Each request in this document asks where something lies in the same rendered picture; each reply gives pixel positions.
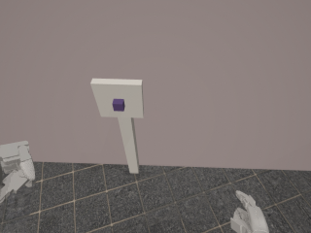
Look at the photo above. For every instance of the button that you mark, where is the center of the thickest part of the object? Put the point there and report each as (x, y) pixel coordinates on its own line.
(118, 105)

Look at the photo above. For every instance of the robot left hand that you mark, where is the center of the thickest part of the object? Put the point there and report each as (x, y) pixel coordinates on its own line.
(15, 159)

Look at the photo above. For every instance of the robot right hand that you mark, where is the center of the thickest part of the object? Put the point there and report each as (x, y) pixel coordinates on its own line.
(250, 221)

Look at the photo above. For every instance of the panel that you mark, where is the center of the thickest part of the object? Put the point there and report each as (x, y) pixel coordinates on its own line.
(131, 91)

